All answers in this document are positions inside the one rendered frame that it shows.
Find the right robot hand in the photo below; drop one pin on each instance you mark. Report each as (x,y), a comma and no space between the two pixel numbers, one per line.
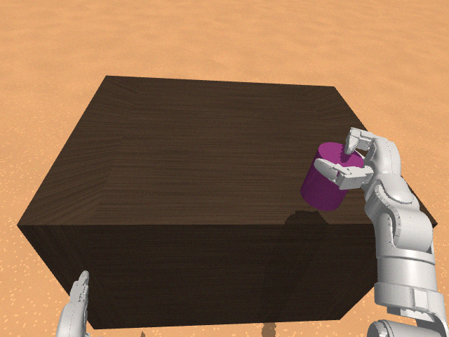
(382,157)

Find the can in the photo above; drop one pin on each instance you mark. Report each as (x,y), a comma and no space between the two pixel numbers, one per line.
(316,189)

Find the right robot arm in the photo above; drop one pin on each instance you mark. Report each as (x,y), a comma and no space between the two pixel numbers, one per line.
(406,275)

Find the left robot hand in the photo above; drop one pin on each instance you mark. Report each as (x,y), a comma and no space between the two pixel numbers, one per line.
(74,315)

